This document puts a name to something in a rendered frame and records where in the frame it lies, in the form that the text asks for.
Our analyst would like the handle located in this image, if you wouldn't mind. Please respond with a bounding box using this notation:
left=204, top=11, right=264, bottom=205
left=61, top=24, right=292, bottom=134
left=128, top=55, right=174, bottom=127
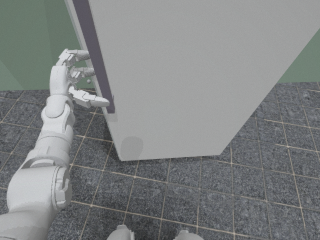
left=72, top=0, right=115, bottom=114

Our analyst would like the right robot shin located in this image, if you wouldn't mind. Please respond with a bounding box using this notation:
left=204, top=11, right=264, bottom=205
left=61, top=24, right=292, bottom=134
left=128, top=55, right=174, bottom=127
left=178, top=230, right=189, bottom=236

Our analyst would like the robot left upper arm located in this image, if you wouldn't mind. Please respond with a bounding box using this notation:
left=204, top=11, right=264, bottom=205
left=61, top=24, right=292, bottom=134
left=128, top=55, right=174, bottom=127
left=0, top=165, right=73, bottom=240

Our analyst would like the left robot forearm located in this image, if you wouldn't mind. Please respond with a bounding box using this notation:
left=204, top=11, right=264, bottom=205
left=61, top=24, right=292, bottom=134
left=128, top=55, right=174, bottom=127
left=6, top=94, right=75, bottom=210

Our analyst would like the robot left hand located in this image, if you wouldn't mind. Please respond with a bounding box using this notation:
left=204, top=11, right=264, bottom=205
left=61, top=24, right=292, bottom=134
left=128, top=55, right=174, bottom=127
left=49, top=48, right=110, bottom=108

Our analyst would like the robot left thigh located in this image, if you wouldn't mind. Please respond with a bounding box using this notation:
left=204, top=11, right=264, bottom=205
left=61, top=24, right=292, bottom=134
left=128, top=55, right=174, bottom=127
left=107, top=228, right=135, bottom=240

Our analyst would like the fridge door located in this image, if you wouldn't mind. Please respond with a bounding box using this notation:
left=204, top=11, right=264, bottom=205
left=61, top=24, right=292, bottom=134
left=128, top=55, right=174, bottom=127
left=67, top=0, right=320, bottom=161

